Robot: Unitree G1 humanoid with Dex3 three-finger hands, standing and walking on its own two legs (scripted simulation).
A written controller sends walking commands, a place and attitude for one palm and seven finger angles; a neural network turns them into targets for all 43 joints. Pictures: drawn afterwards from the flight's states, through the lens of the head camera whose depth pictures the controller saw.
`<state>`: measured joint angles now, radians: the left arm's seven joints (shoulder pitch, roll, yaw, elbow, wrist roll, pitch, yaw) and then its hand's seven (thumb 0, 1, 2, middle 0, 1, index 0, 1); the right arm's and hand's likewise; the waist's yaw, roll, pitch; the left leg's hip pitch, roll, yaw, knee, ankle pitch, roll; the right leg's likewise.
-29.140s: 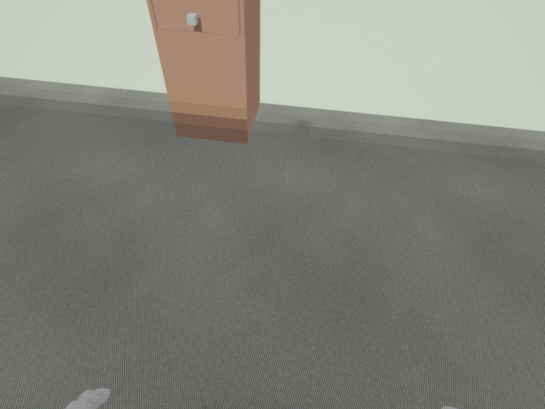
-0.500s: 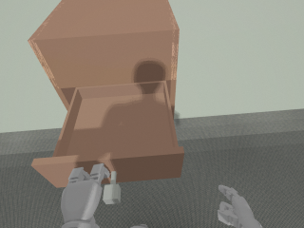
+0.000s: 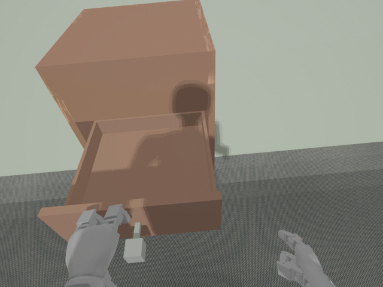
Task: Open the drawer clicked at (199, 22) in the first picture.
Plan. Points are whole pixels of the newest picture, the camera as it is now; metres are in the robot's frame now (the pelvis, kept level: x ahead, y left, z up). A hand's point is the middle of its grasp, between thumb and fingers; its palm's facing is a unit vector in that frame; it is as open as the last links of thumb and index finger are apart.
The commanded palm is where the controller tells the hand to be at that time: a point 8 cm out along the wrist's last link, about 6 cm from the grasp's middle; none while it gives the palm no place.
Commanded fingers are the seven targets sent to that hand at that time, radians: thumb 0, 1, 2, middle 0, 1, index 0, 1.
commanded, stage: lift the hand off the handle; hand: left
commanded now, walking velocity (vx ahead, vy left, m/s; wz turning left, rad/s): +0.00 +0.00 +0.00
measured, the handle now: (136, 241) +0.23 +0.16 -0.03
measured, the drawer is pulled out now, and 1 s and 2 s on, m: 0.30 0.30 0.30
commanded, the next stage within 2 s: draw the hand back to the body in 1.40 s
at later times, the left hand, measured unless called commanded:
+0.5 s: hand (103, 244) +0.19 +0.19 +0.04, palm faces +0.05 -0.18 -0.98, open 13.7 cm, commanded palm +0.16 +0.19 +0.11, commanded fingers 0.00 -0.50 0.30 -0.30 -1.20 -0.30 -1.20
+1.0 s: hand (91, 234) +0.19 +0.20 +0.09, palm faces +0.09 -0.21 -0.97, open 13.8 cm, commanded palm +0.15 +0.20 +0.15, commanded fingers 0.00 -0.50 0.30 -0.30 -1.20 -0.30 -1.20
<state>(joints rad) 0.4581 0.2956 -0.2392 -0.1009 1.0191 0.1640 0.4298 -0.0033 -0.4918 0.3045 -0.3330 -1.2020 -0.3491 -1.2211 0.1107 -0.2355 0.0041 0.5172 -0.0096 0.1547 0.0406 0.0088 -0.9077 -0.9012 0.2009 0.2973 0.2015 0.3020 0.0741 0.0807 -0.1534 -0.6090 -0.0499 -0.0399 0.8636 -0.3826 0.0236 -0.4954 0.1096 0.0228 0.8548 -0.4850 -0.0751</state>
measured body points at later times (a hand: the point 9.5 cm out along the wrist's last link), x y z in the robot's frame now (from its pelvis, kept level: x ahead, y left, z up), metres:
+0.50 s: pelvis +0.01 +0.00 +0.01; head +0.01 -0.05 +0.46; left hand +0.18 +0.20 +0.10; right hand +0.24 -0.21 -0.08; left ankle +0.03 +0.11 -0.70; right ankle -0.03 -0.08 -0.70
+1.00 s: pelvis +0.01 +0.01 +0.02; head +0.00 -0.04 +0.47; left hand +0.18 +0.21 +0.14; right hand +0.25 -0.19 -0.06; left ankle +0.03 +0.11 -0.70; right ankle -0.03 -0.08 -0.70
